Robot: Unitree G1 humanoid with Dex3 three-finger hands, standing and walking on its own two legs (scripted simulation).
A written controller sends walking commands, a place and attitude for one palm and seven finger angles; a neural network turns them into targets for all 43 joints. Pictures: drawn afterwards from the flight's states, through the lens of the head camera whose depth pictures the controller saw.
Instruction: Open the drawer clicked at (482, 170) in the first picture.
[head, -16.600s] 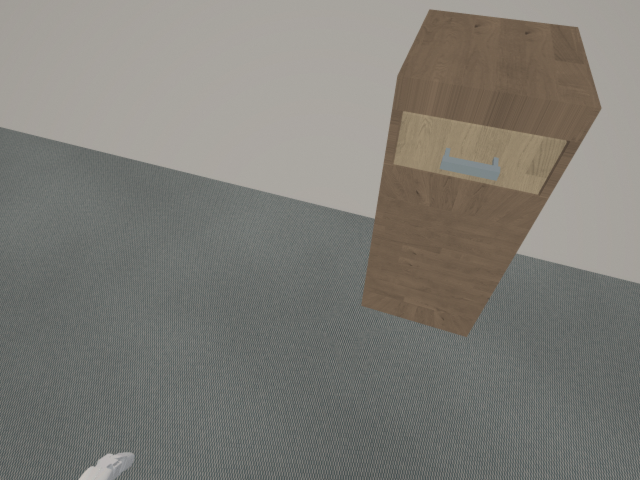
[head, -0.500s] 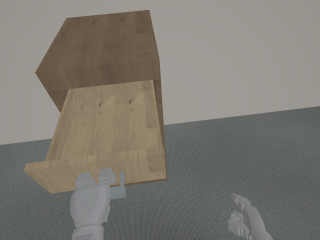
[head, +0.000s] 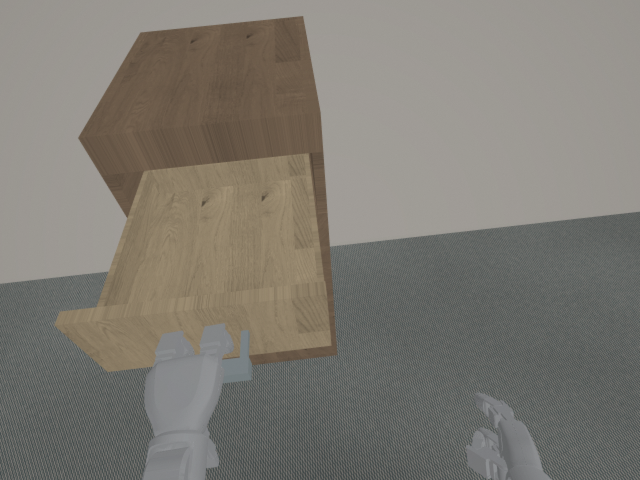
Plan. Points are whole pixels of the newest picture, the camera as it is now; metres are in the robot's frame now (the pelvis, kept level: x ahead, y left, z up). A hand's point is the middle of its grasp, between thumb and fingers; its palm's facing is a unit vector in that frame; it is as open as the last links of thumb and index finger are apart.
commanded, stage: lift the hand off the handle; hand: left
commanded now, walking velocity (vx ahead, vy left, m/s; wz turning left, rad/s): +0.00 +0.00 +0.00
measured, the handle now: (204, 358) +0.26 +0.20 +0.00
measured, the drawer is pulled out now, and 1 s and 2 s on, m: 0.30 0.29 0.29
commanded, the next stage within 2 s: draw the hand back to the body in 1.36 s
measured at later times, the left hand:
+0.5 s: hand (195, 378) +0.23 +0.19 +0.02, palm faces +0.06 -0.12 -0.99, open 13.4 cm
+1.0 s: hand (166, 328) +0.24 +0.20 +0.11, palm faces +0.18 -0.14 -0.97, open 13.8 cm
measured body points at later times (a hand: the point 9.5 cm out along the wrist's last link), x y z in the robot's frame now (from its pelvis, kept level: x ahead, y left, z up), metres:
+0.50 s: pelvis +0.01 +0.01 +0.01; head +0.00 -0.03 +0.46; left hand +0.22 +0.19 +0.07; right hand +0.23 -0.20 -0.08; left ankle +0.00 +0.14 -0.70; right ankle +0.02 -0.09 -0.70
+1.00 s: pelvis +0.02 +0.01 +0.03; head -0.01 -0.04 +0.48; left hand +0.23 +0.20 +0.17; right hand +0.25 -0.18 -0.05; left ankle +0.00 +0.14 -0.70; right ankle +0.02 -0.09 -0.70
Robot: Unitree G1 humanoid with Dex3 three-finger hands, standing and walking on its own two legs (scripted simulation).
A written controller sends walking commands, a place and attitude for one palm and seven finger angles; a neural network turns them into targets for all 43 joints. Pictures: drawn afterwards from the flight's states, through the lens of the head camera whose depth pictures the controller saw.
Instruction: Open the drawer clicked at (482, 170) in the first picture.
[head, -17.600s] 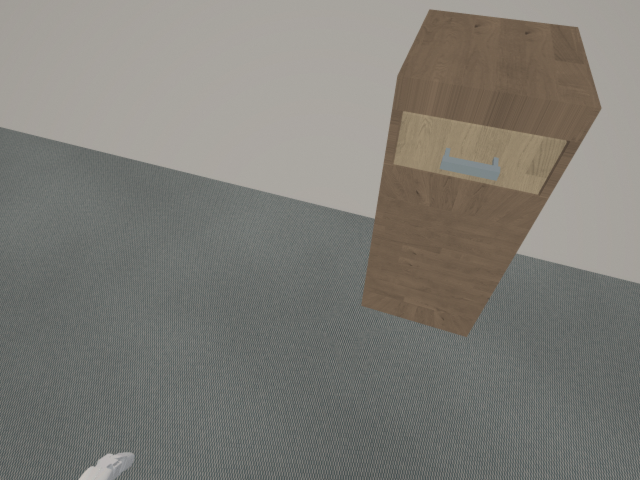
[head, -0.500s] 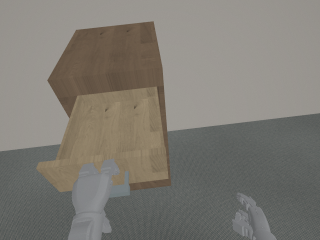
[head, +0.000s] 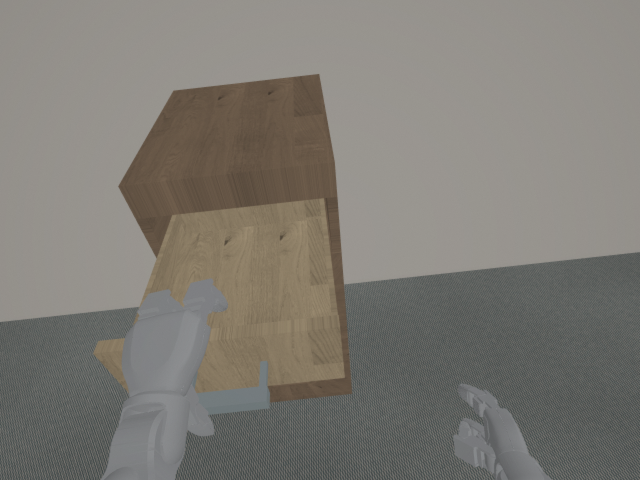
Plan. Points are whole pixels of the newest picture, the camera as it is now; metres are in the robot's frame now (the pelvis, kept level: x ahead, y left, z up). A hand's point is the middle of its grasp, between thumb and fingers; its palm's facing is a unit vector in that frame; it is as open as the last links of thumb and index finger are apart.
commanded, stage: lift the hand off the handle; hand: left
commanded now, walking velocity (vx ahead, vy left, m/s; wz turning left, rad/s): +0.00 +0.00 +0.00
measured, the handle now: (226, 386) +0.24 +0.19 -0.03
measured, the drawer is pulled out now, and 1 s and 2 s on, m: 0.29 0.29 0.29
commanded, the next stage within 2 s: draw the hand back to the body in 0.36 s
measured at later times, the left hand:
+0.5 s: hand (196, 350) +0.22 +0.18 +0.10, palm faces +0.12 -0.17 -0.98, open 13.9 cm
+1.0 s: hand (143, 362) +0.19 +0.23 +0.11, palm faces +0.13 -0.12 -0.98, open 13.9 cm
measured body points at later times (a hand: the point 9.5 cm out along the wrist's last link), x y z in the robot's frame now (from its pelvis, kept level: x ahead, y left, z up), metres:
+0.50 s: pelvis -0.01 +0.00 +0.01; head -0.03 -0.05 +0.45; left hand +0.21 +0.19 +0.16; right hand +0.24 -0.17 -0.08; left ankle -0.02 +0.13 -0.73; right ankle +0.01 -0.10 -0.73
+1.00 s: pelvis -0.01 +0.00 +0.01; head -0.04 -0.04 +0.46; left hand +0.18 +0.23 +0.17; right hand +0.23 -0.19 -0.08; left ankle -0.02 +0.13 -0.73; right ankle +0.01 -0.10 -0.73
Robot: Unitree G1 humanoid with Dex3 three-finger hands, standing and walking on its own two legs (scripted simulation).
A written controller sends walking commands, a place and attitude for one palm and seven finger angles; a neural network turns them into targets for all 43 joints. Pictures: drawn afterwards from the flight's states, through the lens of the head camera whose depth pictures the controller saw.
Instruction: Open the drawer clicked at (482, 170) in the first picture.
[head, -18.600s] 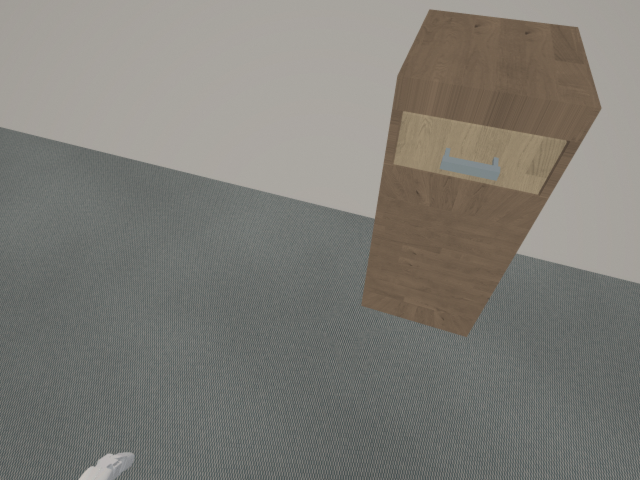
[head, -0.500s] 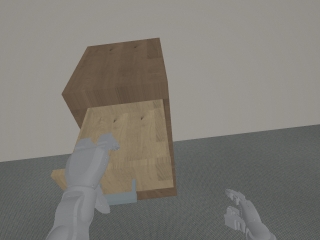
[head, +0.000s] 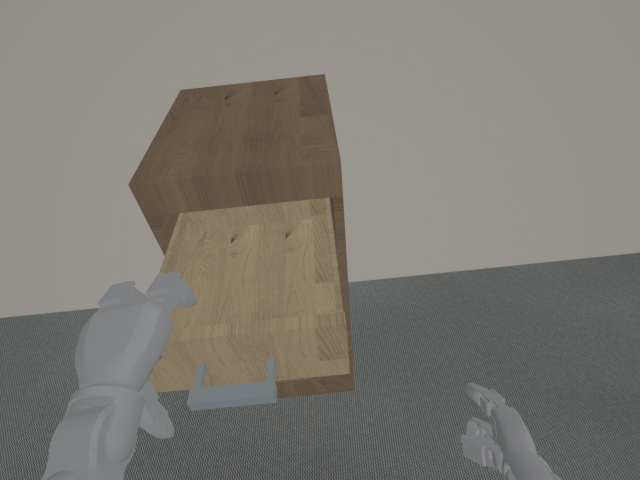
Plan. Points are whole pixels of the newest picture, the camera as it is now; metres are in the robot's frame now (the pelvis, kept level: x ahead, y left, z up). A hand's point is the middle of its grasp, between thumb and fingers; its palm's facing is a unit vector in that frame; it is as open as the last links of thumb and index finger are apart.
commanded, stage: draw the hand back to the body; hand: left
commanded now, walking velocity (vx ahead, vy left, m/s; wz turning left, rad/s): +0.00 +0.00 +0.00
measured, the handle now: (234, 381) +0.25 +0.19 -0.04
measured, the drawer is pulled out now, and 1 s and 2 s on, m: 0.29 0.29 0.29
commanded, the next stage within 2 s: step back with the hand held close in 1.06 s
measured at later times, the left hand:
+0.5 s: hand (132, 331) +0.20 +0.23 +0.16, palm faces +0.37 -0.87 -0.34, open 11.9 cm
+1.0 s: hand (106, 339) +0.19 +0.25 +0.16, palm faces +0.43 -0.82 -0.37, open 7.8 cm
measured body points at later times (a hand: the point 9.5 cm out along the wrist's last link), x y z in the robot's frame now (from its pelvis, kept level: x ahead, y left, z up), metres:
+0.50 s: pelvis +0.01 +0.01 +0.00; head +0.00 +0.00 +0.45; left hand +0.18 +0.28 +0.18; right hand +0.20 -0.20 -0.08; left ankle -0.01 +0.13 -0.74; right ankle +0.02 -0.10 -0.74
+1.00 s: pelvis +0.01 +0.01 +0.00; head +0.00 -0.01 +0.45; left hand +0.16 +0.29 +0.18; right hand +0.22 -0.19 -0.07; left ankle -0.01 +0.13 -0.74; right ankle +0.02 -0.10 -0.74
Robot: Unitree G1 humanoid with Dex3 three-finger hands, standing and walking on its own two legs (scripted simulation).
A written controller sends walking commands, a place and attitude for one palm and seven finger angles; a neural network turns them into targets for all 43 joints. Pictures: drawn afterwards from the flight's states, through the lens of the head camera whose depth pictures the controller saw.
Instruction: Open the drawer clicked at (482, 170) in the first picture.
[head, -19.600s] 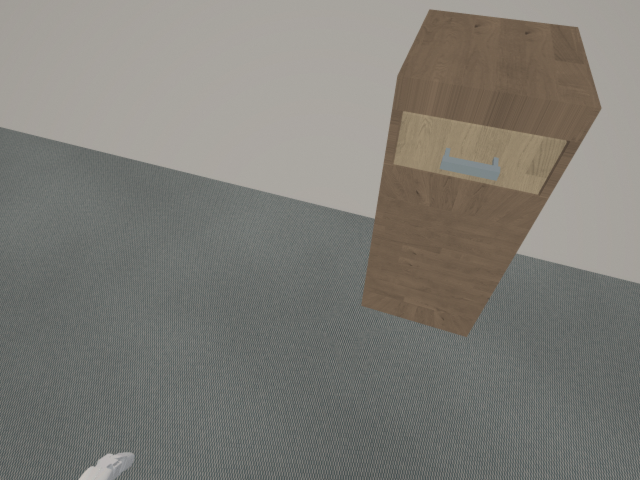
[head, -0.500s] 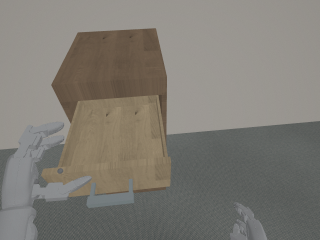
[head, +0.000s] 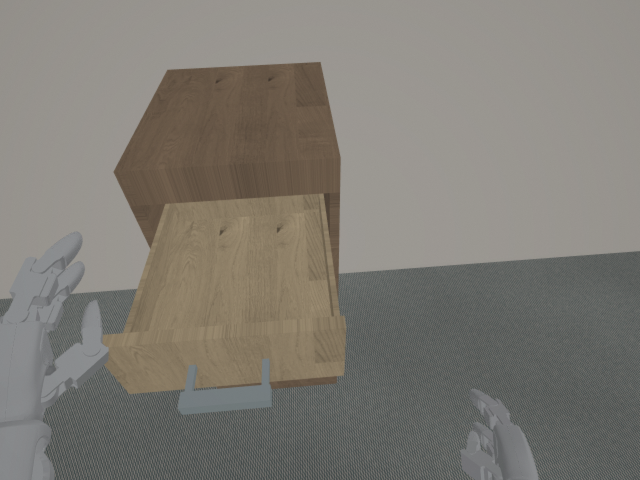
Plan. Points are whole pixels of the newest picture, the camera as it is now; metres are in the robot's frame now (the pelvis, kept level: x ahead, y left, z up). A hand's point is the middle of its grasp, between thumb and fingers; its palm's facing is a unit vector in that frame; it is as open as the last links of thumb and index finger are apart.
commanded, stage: draw the hand back to the body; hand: left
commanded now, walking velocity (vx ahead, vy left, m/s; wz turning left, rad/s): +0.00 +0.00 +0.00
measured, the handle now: (227, 384) +0.25 +0.17 -0.05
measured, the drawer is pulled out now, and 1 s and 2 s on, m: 0.29 0.29 0.29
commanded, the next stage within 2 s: step back with the hand held close in 0.06 s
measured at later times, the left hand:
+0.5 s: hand (87, 377) +0.16 +0.25 +0.14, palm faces +0.31 -0.83 -0.47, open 7.4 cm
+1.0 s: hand out of the picture +0.07 +0.26 +0.14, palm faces +0.37 -0.83 -0.41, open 7.4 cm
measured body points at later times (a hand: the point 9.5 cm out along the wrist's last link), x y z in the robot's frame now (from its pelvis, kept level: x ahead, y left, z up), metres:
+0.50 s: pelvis -0.03 +0.01 +0.00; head +0.01 +0.01 +0.44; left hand +0.14 +0.29 +0.16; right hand +0.16 -0.24 -0.08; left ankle -0.02 +0.12 -0.74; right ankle +0.00 -0.11 -0.74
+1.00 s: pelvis -0.12 +0.02 -0.02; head -0.10 +0.05 +0.43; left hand +0.05 +0.31 +0.16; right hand +0.06 -0.22 -0.08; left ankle -0.11 +0.12 -0.75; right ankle -0.06 -0.10 -0.74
